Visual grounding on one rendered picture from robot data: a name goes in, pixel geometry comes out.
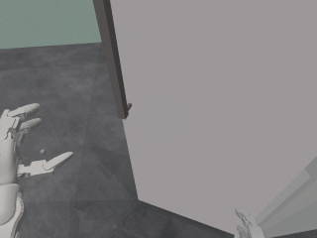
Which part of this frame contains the left robot forearm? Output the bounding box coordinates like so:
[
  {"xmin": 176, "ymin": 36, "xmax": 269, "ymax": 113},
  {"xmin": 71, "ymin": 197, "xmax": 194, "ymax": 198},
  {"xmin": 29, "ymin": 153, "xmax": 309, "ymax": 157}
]
[{"xmin": 0, "ymin": 183, "xmax": 27, "ymax": 238}]

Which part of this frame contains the right robot hand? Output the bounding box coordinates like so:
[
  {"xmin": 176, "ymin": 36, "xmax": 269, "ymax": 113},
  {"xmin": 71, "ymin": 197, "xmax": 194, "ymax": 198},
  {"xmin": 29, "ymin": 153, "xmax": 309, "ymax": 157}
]
[{"xmin": 234, "ymin": 207, "xmax": 266, "ymax": 238}]

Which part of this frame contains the fridge door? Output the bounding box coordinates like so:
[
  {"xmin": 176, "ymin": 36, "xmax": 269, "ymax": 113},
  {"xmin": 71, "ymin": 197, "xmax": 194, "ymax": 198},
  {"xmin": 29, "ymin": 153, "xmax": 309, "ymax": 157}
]
[{"xmin": 110, "ymin": 0, "xmax": 317, "ymax": 235}]

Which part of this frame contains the left robot hand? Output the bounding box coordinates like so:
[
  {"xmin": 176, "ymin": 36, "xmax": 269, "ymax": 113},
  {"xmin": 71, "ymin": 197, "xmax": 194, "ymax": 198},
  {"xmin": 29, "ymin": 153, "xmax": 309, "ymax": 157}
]
[{"xmin": 0, "ymin": 103, "xmax": 74, "ymax": 185}]

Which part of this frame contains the handle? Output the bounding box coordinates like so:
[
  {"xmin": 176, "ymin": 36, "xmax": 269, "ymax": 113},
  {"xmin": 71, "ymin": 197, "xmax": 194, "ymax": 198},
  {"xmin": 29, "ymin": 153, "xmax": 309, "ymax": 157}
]
[{"xmin": 92, "ymin": 0, "xmax": 132, "ymax": 120}]

